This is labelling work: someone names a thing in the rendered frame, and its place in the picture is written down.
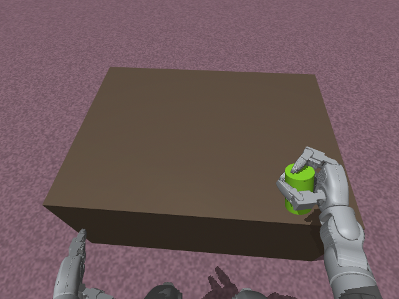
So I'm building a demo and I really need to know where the can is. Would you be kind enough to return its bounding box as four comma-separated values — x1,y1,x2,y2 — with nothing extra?
285,163,315,215

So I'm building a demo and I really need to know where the right robot hand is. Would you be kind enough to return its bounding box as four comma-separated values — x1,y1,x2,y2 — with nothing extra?
276,146,349,212

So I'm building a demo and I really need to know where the right robot arm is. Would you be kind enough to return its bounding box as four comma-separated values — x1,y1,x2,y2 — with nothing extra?
319,205,383,299

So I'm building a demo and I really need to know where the left robot hand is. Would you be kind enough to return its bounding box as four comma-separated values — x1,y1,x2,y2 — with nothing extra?
53,229,115,299

